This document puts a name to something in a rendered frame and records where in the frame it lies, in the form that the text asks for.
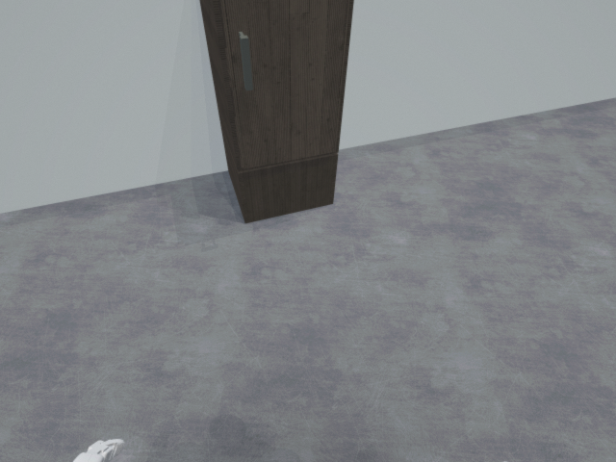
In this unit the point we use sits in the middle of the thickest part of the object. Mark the cupboard door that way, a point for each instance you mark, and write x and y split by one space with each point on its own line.
297 54

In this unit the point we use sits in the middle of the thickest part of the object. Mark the robot left hand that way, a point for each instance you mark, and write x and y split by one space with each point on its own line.
101 451

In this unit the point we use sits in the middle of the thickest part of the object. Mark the handle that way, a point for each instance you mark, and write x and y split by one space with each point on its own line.
246 61

